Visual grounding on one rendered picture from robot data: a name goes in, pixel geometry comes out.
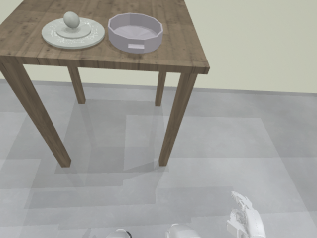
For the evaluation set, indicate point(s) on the robot left shin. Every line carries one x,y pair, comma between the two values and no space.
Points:
121,230

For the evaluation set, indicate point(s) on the right robot thigh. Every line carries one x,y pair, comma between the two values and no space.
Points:
181,231

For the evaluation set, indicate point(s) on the pot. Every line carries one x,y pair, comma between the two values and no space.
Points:
135,33

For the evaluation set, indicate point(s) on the robot right hand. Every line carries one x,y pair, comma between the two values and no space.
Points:
244,225

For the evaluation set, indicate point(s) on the lid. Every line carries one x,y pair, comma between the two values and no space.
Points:
87,34

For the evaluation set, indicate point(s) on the knob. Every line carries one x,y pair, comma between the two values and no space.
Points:
71,19

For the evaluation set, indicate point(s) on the table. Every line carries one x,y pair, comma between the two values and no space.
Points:
22,42

